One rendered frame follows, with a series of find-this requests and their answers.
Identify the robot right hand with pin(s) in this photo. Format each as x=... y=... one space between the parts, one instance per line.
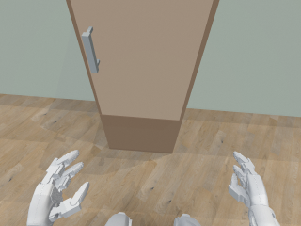
x=252 y=192

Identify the robot right forearm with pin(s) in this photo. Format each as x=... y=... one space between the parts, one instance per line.
x=261 y=215

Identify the cupboard door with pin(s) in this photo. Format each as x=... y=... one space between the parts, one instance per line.
x=147 y=50

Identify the left robot thigh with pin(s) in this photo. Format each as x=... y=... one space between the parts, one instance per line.
x=119 y=220

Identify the robot left hand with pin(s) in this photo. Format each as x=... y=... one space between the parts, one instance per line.
x=42 y=210

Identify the robot thigh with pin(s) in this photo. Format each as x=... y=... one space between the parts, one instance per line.
x=185 y=221
x=119 y=220

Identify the handle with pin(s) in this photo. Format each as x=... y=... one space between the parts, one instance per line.
x=89 y=48

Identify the right robot thigh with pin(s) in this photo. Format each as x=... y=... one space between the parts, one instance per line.
x=185 y=221

